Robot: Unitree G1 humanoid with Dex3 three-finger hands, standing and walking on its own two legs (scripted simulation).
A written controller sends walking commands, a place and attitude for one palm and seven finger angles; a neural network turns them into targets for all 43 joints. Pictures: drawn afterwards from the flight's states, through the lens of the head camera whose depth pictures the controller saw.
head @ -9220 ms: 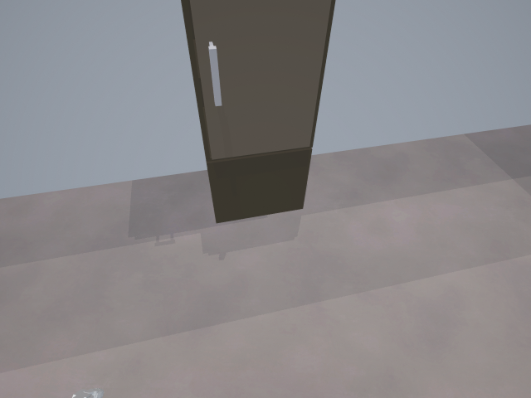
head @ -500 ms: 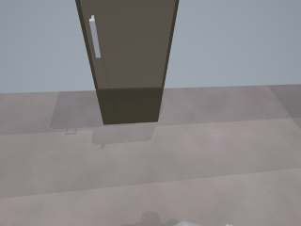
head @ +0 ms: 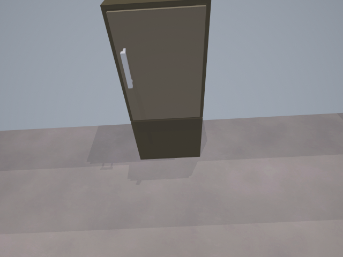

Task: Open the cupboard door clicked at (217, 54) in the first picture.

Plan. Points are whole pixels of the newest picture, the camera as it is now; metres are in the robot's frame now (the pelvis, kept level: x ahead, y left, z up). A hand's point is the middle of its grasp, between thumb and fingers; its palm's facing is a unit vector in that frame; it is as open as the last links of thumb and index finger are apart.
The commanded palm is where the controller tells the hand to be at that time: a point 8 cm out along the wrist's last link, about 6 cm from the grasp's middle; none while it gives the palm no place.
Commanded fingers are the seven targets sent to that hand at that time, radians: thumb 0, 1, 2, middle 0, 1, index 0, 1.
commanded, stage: take the last steps up to it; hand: left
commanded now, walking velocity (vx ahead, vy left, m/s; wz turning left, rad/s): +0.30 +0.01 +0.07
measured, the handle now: (127, 68) +0.91 +0.26 +0.00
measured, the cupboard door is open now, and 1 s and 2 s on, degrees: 0 0 0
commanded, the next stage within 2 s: come to a stop and stand still in 1.04 s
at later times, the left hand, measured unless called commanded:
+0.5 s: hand out of the picture +0.06 +0.24 -0.18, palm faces +0.07 -0.99 -0.14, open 7.4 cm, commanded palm none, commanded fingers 0.00 0.90 0.90 -0.20 -0.30 -0.20 -0.30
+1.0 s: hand (124, 196) +0.35 +0.19 -0.17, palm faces +0.02 -0.97 -0.23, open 7.1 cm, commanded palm none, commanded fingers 0.00 0.90 0.90 -0.20 -0.30 -0.20 -0.30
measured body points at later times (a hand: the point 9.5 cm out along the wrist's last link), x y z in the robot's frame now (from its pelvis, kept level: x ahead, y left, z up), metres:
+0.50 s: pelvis +0.09 +0.07 +0.00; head +0.09 +0.09 +0.45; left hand +0.06 +0.30 -0.17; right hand +0.11 -0.16 -0.15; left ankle +0.07 +0.17 -0.75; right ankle +0.11 -0.06 -0.67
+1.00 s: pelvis +0.28 +0.01 -0.01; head +0.30 +0.00 +0.44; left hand +0.35 +0.25 -0.15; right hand +0.27 -0.22 -0.17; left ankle +0.28 +0.15 -0.68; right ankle +0.31 -0.09 -0.75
